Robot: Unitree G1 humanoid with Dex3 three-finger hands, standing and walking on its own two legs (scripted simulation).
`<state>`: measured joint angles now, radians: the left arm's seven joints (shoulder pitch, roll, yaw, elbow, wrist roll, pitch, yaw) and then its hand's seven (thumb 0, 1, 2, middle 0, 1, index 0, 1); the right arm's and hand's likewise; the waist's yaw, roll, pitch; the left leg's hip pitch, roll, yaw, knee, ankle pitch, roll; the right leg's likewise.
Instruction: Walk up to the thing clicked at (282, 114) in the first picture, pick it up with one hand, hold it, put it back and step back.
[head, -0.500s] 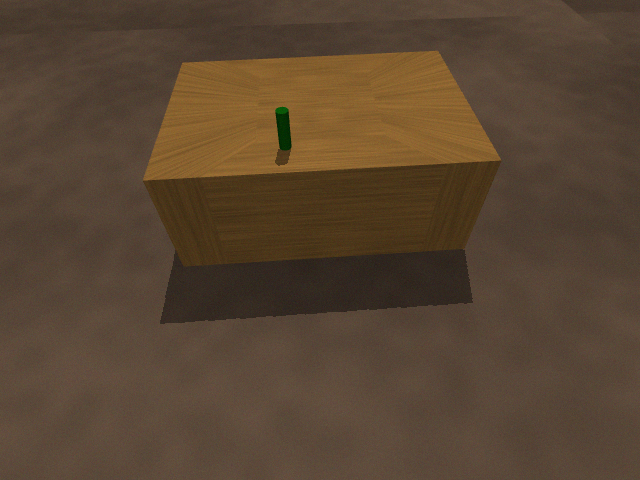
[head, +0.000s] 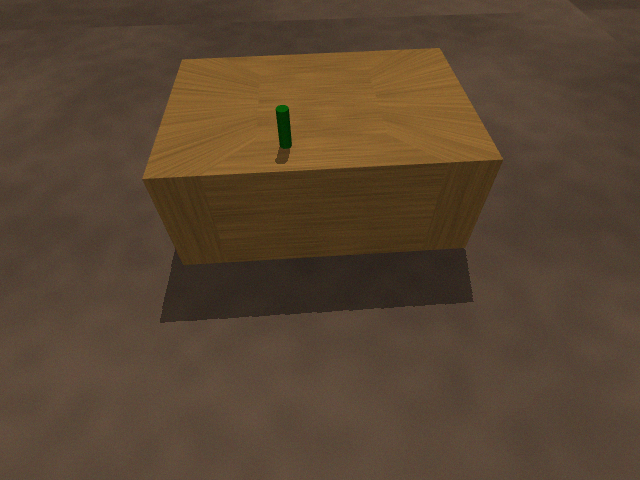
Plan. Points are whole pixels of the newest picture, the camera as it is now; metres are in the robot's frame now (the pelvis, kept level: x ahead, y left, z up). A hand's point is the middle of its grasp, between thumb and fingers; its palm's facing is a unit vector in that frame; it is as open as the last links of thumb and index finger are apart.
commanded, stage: stand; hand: left
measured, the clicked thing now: (284, 127) +1.16 +0.12 -0.26
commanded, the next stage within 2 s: walk up in 0.62 s
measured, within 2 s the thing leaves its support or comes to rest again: neither
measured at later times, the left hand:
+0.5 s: hand out of the picture +0.08 +0.25 -0.16, palm faces -0.02 -0.94 -0.35, open 7.4 cm
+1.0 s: hand out of the picture +0.15 +0.22 -0.14, palm faces +0.01 -0.91 -0.41, open 7.4 cm
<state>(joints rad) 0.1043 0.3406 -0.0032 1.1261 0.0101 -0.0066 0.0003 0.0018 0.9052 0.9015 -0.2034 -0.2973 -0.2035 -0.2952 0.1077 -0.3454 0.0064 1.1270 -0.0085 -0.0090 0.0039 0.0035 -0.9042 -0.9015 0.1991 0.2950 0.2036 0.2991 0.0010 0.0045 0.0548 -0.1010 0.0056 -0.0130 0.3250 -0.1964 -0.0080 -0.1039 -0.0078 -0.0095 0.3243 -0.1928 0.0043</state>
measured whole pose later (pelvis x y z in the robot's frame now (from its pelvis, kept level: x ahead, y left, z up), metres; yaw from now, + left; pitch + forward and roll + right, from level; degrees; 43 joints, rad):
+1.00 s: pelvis +0.08 -0.07 -0.02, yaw +1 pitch -4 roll +0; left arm 0.23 0.41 0.09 0.94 0.04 -0.05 -0.07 0.00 0.91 0.90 -0.20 -0.30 -0.20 -0.30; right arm 0.31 -0.44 -0.08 1.01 -0.03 -0.01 0.03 0.01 -0.90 -0.90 0.20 0.29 0.20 0.30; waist 0.00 0.04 0.07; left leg -0.27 0.02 -0.08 1.00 -0.47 0.03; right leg -0.25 -0.03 -0.05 0.60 -0.29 -0.01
